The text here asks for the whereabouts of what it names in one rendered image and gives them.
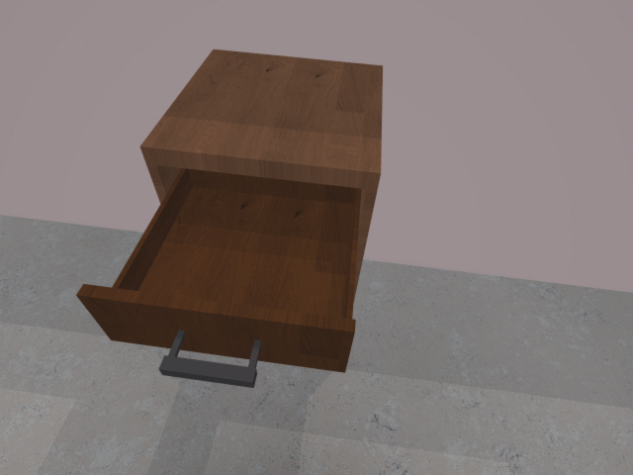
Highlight drawer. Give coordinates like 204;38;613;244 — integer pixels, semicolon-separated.
76;168;361;373

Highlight cabinet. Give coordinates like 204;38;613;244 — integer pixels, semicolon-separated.
140;49;383;304

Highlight handle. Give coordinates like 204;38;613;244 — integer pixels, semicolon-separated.
159;330;262;388

